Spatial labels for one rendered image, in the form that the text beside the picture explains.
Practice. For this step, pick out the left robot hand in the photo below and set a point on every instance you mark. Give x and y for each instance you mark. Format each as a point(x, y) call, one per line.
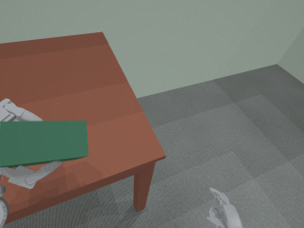
point(23, 176)

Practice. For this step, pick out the sponge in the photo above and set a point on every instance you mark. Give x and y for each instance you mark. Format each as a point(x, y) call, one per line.
point(29, 143)

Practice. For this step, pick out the table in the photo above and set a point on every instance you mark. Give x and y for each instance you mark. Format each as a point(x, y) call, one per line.
point(78, 78)

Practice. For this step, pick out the right robot hand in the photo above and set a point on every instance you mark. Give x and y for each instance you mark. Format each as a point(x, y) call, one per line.
point(226, 217)

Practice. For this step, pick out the robot left forearm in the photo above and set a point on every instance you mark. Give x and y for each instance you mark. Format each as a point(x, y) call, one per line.
point(4, 207)

